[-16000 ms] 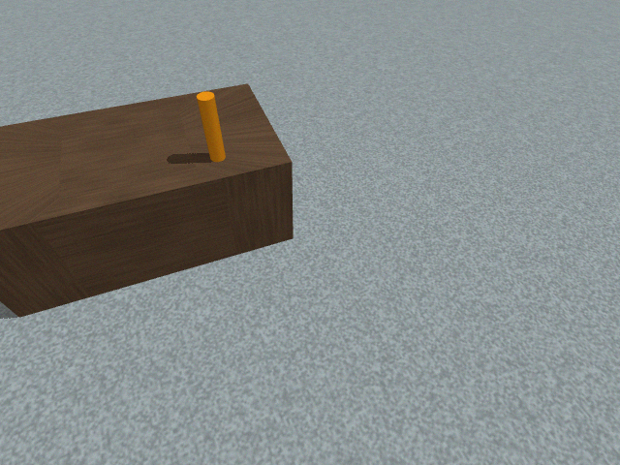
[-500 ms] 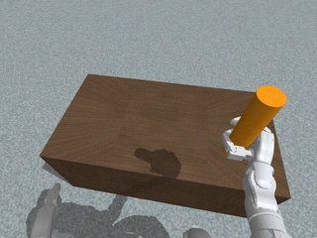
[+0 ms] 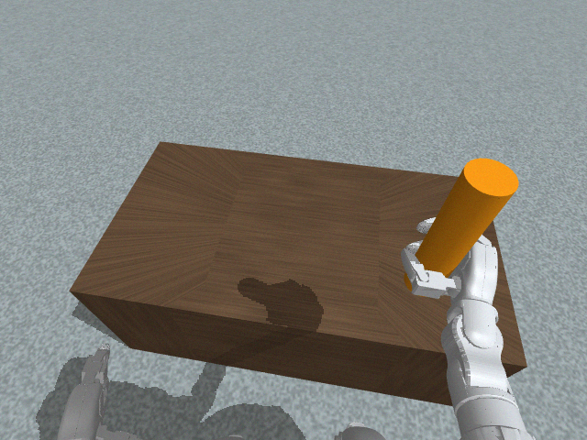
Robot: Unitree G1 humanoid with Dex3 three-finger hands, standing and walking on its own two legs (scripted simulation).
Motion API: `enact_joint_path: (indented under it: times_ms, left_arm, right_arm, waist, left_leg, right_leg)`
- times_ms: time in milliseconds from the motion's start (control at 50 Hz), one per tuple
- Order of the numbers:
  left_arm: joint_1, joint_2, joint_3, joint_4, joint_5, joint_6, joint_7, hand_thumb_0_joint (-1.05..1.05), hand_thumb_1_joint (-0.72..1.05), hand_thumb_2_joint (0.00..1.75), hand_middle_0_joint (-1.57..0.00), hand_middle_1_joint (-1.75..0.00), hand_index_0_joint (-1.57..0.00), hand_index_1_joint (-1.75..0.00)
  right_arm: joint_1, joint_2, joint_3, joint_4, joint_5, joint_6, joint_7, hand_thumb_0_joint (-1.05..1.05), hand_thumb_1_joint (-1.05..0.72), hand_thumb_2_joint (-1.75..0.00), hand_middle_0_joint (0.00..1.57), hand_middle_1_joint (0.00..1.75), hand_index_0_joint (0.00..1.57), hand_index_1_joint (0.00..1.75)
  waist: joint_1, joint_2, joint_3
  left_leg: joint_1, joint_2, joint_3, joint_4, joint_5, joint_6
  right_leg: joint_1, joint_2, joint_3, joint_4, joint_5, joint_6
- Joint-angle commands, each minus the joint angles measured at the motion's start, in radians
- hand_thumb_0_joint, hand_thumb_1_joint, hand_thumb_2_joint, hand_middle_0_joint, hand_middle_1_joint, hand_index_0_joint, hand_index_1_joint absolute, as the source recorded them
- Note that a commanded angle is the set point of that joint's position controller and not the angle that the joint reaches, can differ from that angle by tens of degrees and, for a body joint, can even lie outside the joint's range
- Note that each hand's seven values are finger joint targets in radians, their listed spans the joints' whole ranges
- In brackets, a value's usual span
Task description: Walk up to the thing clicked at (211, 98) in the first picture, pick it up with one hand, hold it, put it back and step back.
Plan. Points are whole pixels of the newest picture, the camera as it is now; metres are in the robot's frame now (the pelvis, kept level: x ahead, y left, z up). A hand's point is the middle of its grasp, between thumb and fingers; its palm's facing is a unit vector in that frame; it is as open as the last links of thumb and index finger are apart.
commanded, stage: hold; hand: right
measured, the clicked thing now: (448, 239) +0.34 -0.19 +0.10
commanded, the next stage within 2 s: none
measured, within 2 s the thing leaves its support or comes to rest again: neither
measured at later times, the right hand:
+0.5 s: hand (429, 260) +0.34 -0.18 +0.05, palm faces +0.26 +0.97 +0.02, open 7.2 cm
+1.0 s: hand (432, 268) +0.33 -0.18 +0.05, palm faces +0.25 +0.97 +0.02, open 7.2 cm
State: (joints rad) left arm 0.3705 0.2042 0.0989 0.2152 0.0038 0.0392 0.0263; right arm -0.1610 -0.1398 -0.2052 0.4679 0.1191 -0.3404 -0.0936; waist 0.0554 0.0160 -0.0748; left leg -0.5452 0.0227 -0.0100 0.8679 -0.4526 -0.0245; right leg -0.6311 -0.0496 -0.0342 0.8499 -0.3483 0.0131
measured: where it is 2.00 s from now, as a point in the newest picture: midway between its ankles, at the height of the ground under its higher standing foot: outside the picture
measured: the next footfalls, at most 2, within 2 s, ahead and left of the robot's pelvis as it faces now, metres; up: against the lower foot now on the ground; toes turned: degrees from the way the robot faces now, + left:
none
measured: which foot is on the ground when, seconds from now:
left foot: down 0.00-1.00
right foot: down 0.00-1.00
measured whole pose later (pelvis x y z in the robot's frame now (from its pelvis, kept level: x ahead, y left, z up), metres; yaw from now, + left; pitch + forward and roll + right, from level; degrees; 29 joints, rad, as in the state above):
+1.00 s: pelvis +0.00 +0.00 +0.00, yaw +0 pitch +7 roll +0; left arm 0.36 0.20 0.09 0.26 0.01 0.03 0.03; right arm -0.11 -0.13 -0.20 0.46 0.13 -0.37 -0.08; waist 0.05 0.02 -0.06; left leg -0.51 0.02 -0.01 0.83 -0.44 -0.03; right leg -0.60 -0.05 -0.04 0.82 -0.34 0.01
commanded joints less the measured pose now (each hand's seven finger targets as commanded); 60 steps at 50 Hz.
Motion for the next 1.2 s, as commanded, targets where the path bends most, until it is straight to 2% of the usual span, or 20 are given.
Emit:
enact_joint_path:
  times_ms: [0,60,100,180,360,380,460,540,580,620,660,740,780,860,940,1020,1080,1100,1140,1180]
  left_arm:
    - [-0.033,0.127,0.056,-0.181,0.000,-0.058,0.011,0.00,-0.53,0.04,-0.04,-0.06,-0.05,-0.05]
    - [-0.060,0.112,0.034,-0.170,-0.001,-0.058,0.011,0.00,-0.53,0.04,-0.04,-0.06,-0.05,-0.05]
    - [-0.095,0.174,0.094,-0.198,-0.001,-0.062,0.022,0.00,-0.53,0.05,-0.04,-0.06,-0.05,-0.05]
    - [-0.034,0.108,0.028,-0.163,0.001,-0.057,0.017,0.00,-0.53,0.04,-0.04,-0.06,-0.05,-0.06]
    - [-0.058,0.153,0.084,-0.155,0.001,-0.069,0.015,0.00,-0.53,0.04,-0.05,-0.06,-0.05,-0.05]
    - [-0.041,0.128,0.061,-0.137,0.002,-0.069,0.010,0.00,-0.54,0.04,-0.05,-0.06,-0.05,-0.06]
    - [-0.022,0.096,0.026,-0.123,0.001,-0.061,0.004,0.00,-0.53,0.04,-0.05,-0.06,-0.05,-0.06]
    - [-0.088,0.166,0.076,-0.182,0.002,-0.065,0.014,0.00,-0.53,0.04,-0.05,-0.06,-0.06,-0.06]
    - [-0.068,0.139,0.060,-0.135,0.002,-0.060,0.015,0.00,-0.54,0.04,-0.05,-0.06,-0.05,-0.06]
    - [-0.084,0.181,0.101,-0.162,-0.002,-0.061,0.022,0.00,-0.53,0.04,-0.05,-0.06,-0.05,-0.06]
    - [-0.019,0.132,0.055,-0.124,-0.001,-0.057,0.014,0.00,-0.53,0.04,-0.05,-0.06,-0.06,-0.05]
    - [-0.031,0.112,0.048,-0.089,0.001,-0.058,0.008,0.00,-0.53,0.04,-0.05,-0.06,-0.06,-0.05]
    - [-0.082,0.154,0.079,-0.160,0.002,-0.070,0.012,0.00,-0.53,0.03,-0.05,-0.06,-0.06,-0.05]
    - [-0.057,0.112,0.039,-0.141,0.000,-0.075,0.006,0.00,-0.53,0.04,-0.05,-0.06,-0.06,-0.05]
    - [-0.061,0.179,0.096,-0.146,0.003,-0.075,0.019,0.00,-0.53,0.04,-0.05,-0.07,-0.06,-0.06]
    - [-0.054,0.115,0.040,-0.109,-0.001,-0.072,0.017,0.00,-0.54,0.05,-0.05,-0.06,-0.05,-0.06]
    - [-0.063,0.150,0.072,-0.120,0.003,-0.067,0.021,0.00,-0.54,0.04,-0.05,-0.06,-0.06,-0.06]
    - [-0.058,0.163,0.087,-0.113,0.002,-0.066,0.023,0.00,-0.53,0.04,-0.05,-0.06,-0.06,-0.05]
    - [-0.053,0.108,0.029,-0.124,0.002,-0.070,0.015,0.00,-0.53,0.04,-0.05,-0.06,-0.06,-0.05]
    - [-0.064,0.162,0.084,-0.155,0.001,-0.076,0.019,0.00,-0.53,0.04,-0.05,-0.06,-0.06,-0.05]
  right_arm:
    - [-0.245,-0.104,-0.020,-0.240,0.005,-0.082,0.006,0.00,-0.45,-1.33,1.34,1.44,1.37,1.44]
    - [-0.277,-0.114,-0.029,-0.245,0.009,-0.092,-0.002,0.00,-0.45,-1.32,1.34,1.43,1.36,1.43]
    - [-0.294,-0.148,-0.054,-0.259,0.008,-0.099,-0.008,0.00,-0.42,-1.32,1.33,1.43,1.36,1.43]
    - [-0.261,-0.104,-0.017,-0.234,0.005,-0.104,-0.004,0.00,-0.47,-1.32,1.34,1.43,1.37,1.43]
    - [-0.327,-0.155,-0.053,-0.281,0.007,-0.117,0.008,0.00,-0.49,-1.33,1.35,1.44,1.38,1.44]
    - [-0.268,-0.107,-0.015,-0.211,0.002,-0.109,0.014,0.00,-0.49,-1.34,1.35,1.45,1.38,1.45]
    - [-0.213,-0.098,-0.011,-0.229,0.008,-0.114,0.019,0.00,-0.50,-1.33,1.35,1.44,1.38,1.44]
    - [-0.261,-0.137,-0.036,-0.263,0.011,-0.111,0.014,0.00,-0.50,-1.35,1.36,1.46,1.39,1.46]
    - [-0.264,-0.129,-0.035,-0.241,0.009,-0.109,0.004,0.00,-0.52,-1.34,1.36,1.45,1.39,1.45]
    - [-0.249,-0.143,-0.048,-0.242,0.013,-0.112,-0.005,0.00,-0.51,-1.33,1.35,1.44,1.38,1.44]
    - [-0.218,-0.117,-0.024,-0.249,0.012,-0.110,0.005,0.00,-0.50,-1.32,1.35,1.43,1.37,1.43]
    - [-0.230,-0.096,-0.011,-0.176,0.005,-0.105,0.023,0.00,-0.47,-1.32,1.33,1.43,1.36,1.43]
    - [-0.274,-0.128,-0.038,-0.221,0.010,-0.116,0.026,0.00,-0.49,-1.32,1.33,1.42,1.36,1.42]
    - [-0.282,-0.103,-0.008,-0.268,0.010,-0.125,0.028,0.00,-0.51,-1.32,1.35,1.43,1.37,1.43]
    - [-0.258,-0.136,-0.028,-0.286,0.008,-0.126,0.012,0.00,-0.51,-1.35,1.36,1.45,1.39,1.45]
    - [-0.236,-0.115,-0.026,-0.231,0.012,-0.122,0.000,0.00,-0.50,-1.34,1.36,1.45,1.38,1.45]
    - [-0.236,-0.108,-0.014,-0.202,0.003,-0.113,-0.005,0.00,-0.50,-1.35,1.36,1.46,1.39,1.46]
    - [-0.247,-0.143,-0.046,-0.203,0.004,-0.114,-0.004,0.00,-0.49,-1.34,1.36,1.45,1.39,1.45]
    - [-0.240,-0.100,-0.015,-0.177,0.004,-0.110,0.007,0.00,-0.49,-1.34,1.35,1.45,1.38,1.45]
    - [-0.279,-0.106,-0.014,-0.213,0.008,-0.114,0.015,0.00,-0.50,-1.33,1.35,1.44,1.37,1.44]
  waist:
    - [-0.013,-0.014,-0.265]
    - [-0.024,-0.017,-0.239]
    - [-0.008,0.017,-0.270]
    - [-0.012,-0.002,-0.237]
    - [0.005,-0.021,-0.270]
    - [-0.002,-0.024,-0.242]
    - [-0.020,-0.037,-0.248]
    - [-0.008,0.003,-0.288]
    - [-0.015,-0.007,-0.233]
    - [-0.005,0.008,-0.207]
    - [-0.011,-0.004,-0.209]
    - [0.005,-0.012,-0.159]
    - [0.004,0.001,-0.199]
    - [-0.011,-0.054,-0.267]
    - [-0.007,-0.031,-0.311]
    - [-0.022,-0.010,-0.217]
    - [-0.005,-0.005,-0.196]
    - [-0.005,0.009,-0.165]
    - [-0.003,0.009,-0.157]
    - [0.013,-0.001,-0.223]
  left_leg:
    - [0.021,-0.034,0.035,-0.154,0.239,0.018]
    - [0.015,-0.033,0.032,-0.151,0.239,0.019]
    - [0.022,-0.033,0.026,-0.164,0.219,0.017]
    - [0.037,-0.032,0.024,-0.168,0.255,0.016]
    - [0.020,-0.029,0.018,-0.163,0.284,0.014]
    - [0.026,-0.030,0.023,-0.162,0.291,0.013]
    - [0.050,-0.032,0.029,-0.158,0.314,0.015]
    - [0.070,-0.029,0.023,-0.165,0.347,0.008]
    - [0.060,-0.025,0.016,-0.179,0.310,0.008]
    - [0.044,-0.028,0.016,-0.196,0.246,0.012]
    - [0.053,-0.031,0.023,-0.192,0.274,0.013]
    - [-0.003,-0.031,0.026,-0.175,0.244,0.016]
    - [-0.005,-0.033,0.026,-0.178,0.205,0.018]
    - [0.016,-0.035,0.035,-0.158,0.233,0.022]
    - [0.040,-0.036,0.033,-0.166,0.269,0.019]
    - [0.037,-0.036,0.035,-0.179,0.245,0.018]
    - [0.036,-0.034,0.031,-0.185,0.234,0.018]
    - [0.017,-0.033,0.028,-0.193,0.217,0.016]
    - [0.015,-0.029,0.022,-0.191,0.217,0.015]
    - [0.009,-0.036,0.031,-0.178,0.238,0.018]
  right_leg:
    - [0.265,0.026,0.011,-0.122,0.147,-0.019]
    - [0.237,0.027,0.009,-0.122,0.151,-0.018]
    - [0.254,0.025,0.011,-0.124,0.125,-0.023]
    - [0.251,0.029,0.004,-0.129,0.156,-0.021]
    - [0.278,0.027,0.005,-0.120,0.174,-0.025]
    - [0.276,0.028,0.005,-0.120,0.185,-0.023]
    - [0.277,0.031,0.003,-0.123,0.219,-0.018]
    - [0.283,0.030,0.004,-0.117,0.229,-0.027]
    - [0.258,0.033,-0.001,-0.126,0.189,-0.026]
    - [0.267,0.029,0.002,-0.144,0.141,-0.023]
    - [0.278,0.031,0.000,-0.147,0.167,-0.023]
    - [0.236,0.028,-0.001,-0.145,0.138,-0.022]
    - [0.246,0.024,0.007,-0.146,0.100,-0.022]
    - [0.287,0.024,0.013,-0.146,0.144,-0.012]
    - [0.325,0.025,0.011,-0.139,0.176,-0.017]
    - [0.268,0.026,0.011,-0.149,0.157,-0.017]
    - [0.257,0.027,0.007,-0.158,0.135,-0.019]
    - [0.246,0.026,0.004,-0.154,0.118,-0.021]
    - [0.238,0.028,0.001,-0.150,0.117,-0.023]
    - [0.283,0.021,0.009,-0.152,0.133,-0.020]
